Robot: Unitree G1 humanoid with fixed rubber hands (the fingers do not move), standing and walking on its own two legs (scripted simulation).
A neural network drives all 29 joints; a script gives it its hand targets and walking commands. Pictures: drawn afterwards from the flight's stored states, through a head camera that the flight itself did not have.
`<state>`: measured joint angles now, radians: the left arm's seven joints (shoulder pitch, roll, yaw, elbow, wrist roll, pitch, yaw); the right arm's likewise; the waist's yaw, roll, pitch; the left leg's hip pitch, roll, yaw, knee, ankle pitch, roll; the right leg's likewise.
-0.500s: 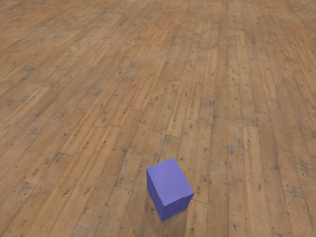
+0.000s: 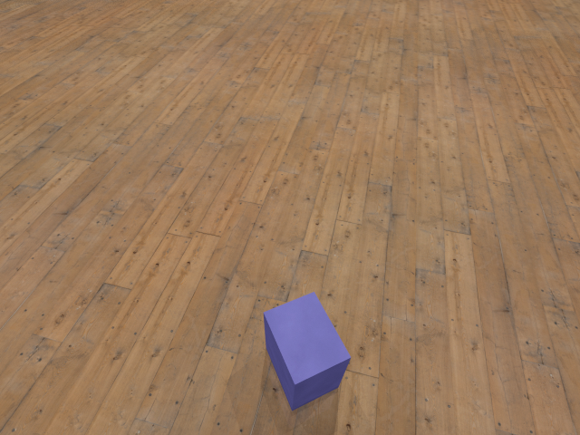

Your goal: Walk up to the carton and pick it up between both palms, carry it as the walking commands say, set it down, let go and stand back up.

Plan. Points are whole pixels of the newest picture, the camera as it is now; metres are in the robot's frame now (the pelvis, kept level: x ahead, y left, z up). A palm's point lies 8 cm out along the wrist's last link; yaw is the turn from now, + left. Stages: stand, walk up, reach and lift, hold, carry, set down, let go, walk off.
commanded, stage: walk up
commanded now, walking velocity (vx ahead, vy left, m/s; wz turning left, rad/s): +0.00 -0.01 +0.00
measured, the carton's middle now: (302, 352) +0.47 -0.04 -0.64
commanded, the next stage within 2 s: none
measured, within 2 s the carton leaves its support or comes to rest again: neither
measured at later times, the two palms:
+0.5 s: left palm out of the picture +0.06 +0.20 -0.14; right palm out of the picture -0.06 -0.37 -0.12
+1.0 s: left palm out of the picture -0.06 +0.00 -0.16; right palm (549, 402) +0.22 -0.42 -0.13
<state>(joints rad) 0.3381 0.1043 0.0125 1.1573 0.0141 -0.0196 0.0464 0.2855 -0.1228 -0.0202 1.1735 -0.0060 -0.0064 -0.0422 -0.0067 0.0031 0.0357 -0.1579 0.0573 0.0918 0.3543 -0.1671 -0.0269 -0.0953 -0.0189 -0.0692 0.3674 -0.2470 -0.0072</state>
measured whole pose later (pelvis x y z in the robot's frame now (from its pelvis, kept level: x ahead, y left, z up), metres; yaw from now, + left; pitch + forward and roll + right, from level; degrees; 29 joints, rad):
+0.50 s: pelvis -0.01 -0.07 -0.01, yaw +10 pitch +2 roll -4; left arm 0.15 0.27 0.06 0.86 0.05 0.07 -0.02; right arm 0.41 -0.28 -0.10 1.09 -0.04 0.04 -0.08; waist -0.08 0.03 0.07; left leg -0.36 0.16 -0.16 0.46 -0.16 -0.10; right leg -0.45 -0.03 0.00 0.84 -0.38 0.08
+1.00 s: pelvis +0.05 -0.21 -0.01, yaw +23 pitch +1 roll -1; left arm 0.34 0.21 0.05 0.99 0.03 0.04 0.01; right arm 0.19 -0.20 -0.04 0.96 -0.02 0.01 -0.05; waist 0.03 -0.02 0.07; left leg -0.23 0.03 0.09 0.54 -0.32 0.04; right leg -0.43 -0.01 -0.08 0.97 -0.43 0.05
